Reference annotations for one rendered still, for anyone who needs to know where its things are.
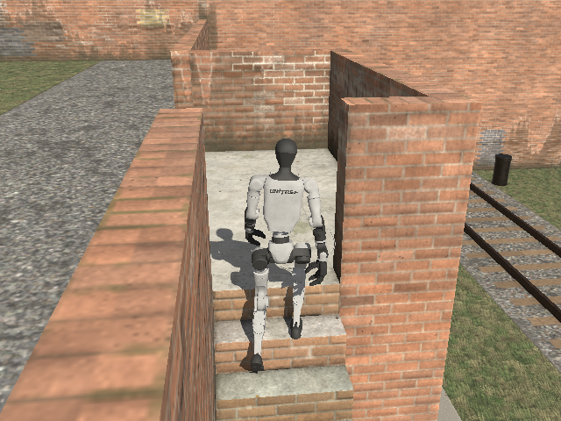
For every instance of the stairs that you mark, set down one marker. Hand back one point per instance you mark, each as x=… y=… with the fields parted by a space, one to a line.
x=304 y=379

